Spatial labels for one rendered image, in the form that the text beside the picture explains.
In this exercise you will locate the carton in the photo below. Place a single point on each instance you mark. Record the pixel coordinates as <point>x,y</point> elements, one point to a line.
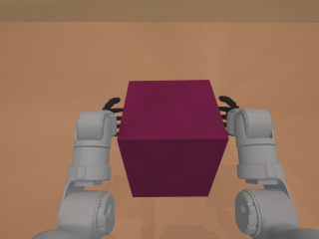
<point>171,138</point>

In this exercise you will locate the right robot upper arm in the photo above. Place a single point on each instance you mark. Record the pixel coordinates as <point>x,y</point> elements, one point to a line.
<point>269,214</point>

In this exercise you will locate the robot left forearm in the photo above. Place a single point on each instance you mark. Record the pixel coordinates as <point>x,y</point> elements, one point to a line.
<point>91,153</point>

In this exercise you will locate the robot left hand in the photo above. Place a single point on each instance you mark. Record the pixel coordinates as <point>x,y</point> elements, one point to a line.
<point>108,106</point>

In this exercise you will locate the left robot upper arm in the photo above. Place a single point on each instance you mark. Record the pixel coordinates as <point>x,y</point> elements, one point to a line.
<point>84,214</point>

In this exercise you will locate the robot right hand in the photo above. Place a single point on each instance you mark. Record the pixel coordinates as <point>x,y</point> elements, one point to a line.
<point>232,105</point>

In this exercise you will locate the robot right forearm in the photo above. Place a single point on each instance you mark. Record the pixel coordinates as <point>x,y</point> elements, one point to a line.
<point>257,154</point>

